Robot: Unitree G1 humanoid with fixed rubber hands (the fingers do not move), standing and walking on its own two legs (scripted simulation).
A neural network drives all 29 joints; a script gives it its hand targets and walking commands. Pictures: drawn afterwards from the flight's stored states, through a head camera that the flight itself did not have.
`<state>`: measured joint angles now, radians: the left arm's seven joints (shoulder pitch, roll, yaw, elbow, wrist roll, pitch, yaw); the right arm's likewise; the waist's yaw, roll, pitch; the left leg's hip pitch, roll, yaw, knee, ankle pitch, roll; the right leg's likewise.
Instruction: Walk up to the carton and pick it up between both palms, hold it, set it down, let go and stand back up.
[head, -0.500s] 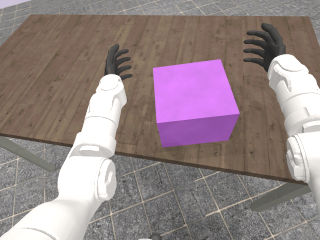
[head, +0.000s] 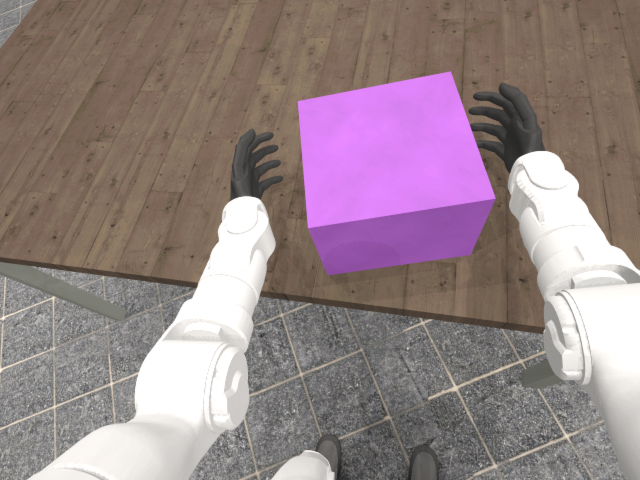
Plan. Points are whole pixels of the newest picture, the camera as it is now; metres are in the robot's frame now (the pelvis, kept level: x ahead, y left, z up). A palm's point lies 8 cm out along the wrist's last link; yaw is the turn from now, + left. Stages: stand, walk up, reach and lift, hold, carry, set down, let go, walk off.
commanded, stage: reach and lift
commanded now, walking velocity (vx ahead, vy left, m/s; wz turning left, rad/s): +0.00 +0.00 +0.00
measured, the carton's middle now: (385, 179) +0.48 +0.04 +0.02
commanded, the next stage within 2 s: none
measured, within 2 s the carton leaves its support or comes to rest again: neither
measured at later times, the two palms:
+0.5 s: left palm (265, 181) +0.42 +0.18 +0.07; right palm (511, 147) +0.49 -0.10 +0.07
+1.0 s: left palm (268, 184) +0.42 +0.17 +0.07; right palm (513, 155) +0.49 -0.10 +0.07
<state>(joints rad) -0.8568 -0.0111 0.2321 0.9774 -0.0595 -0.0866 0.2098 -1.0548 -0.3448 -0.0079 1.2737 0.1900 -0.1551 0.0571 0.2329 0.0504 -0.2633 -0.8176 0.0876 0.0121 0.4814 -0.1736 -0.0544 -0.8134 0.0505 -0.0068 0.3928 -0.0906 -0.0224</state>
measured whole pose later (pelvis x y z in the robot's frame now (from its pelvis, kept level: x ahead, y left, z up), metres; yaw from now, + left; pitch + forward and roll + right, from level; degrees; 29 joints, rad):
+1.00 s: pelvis +0.02 -0.01 +0.02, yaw +0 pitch +17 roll +0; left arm -0.79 -0.24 0.64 0.74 0.44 -0.09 0.12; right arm -0.92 -0.04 -0.59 1.12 -0.42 -0.26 0.05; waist 0.14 -0.02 -0.08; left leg -0.45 0.08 0.04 0.32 -0.16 -0.06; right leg -0.49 0.05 0.01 0.32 -0.12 -0.03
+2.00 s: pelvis +0.02 -0.01 +0.02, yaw +1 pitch +18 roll +0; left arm -0.78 -0.23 0.62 0.78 0.39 -0.12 0.14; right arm -0.91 -0.05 -0.60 1.15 -0.41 -0.31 0.05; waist 0.13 -0.01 -0.11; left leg -0.48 0.08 0.03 0.32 -0.15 -0.06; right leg -0.51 0.04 0.00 0.31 -0.12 -0.03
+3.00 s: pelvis +0.00 -0.01 +0.01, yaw +1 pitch +24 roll +0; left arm -0.87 -0.08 0.47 1.13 0.17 -0.36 0.18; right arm -1.02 -0.16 -0.33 1.49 -0.21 -0.53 -0.09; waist 0.13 0.00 -0.24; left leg -0.67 0.08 0.01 0.38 -0.13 -0.06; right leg -0.68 0.04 -0.03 0.33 -0.08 -0.04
